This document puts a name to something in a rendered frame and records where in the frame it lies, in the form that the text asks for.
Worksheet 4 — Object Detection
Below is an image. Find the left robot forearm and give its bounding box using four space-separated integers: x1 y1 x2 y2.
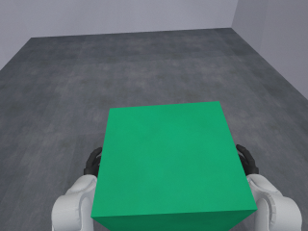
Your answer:
51 174 97 231

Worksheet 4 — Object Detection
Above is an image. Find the carton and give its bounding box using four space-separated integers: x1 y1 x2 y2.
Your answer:
90 101 258 231

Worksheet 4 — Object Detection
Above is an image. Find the robot left hand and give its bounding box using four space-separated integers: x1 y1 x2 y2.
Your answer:
84 147 102 178

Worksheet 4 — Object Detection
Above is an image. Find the robot right hand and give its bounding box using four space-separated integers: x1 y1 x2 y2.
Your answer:
236 144 259 176

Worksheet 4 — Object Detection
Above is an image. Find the right robot forearm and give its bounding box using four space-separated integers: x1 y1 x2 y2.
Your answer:
246 173 302 231

